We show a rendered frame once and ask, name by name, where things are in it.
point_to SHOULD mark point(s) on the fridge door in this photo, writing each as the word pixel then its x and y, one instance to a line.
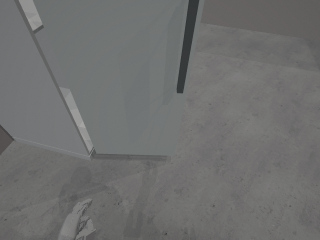
pixel 121 61

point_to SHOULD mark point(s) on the handle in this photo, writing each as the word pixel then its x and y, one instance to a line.
pixel 187 43

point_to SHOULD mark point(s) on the robot left hand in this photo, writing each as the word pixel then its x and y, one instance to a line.
pixel 73 224

